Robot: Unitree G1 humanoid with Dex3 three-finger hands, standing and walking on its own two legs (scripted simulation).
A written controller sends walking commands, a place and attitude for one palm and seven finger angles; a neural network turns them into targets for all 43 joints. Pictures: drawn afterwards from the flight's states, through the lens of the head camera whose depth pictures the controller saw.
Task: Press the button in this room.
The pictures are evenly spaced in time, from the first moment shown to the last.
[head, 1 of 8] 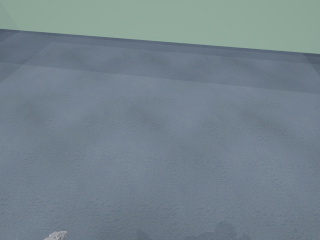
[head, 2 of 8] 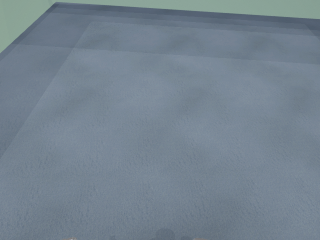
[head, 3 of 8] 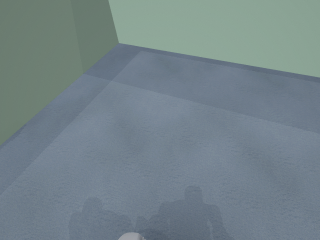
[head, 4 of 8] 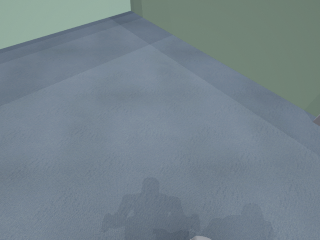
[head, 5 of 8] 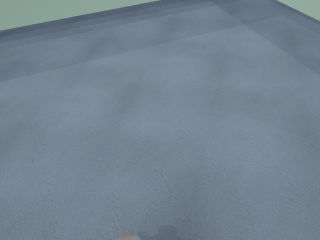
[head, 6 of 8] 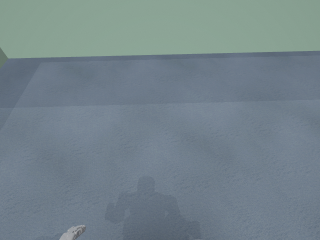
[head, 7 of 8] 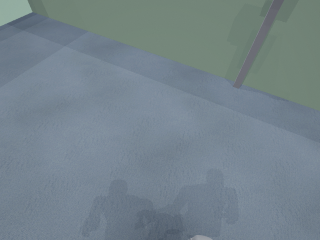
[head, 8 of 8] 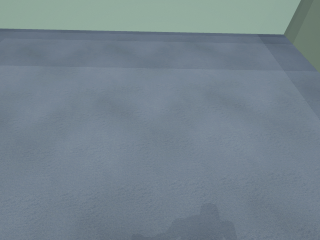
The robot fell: no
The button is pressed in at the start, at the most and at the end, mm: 0 0 0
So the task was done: no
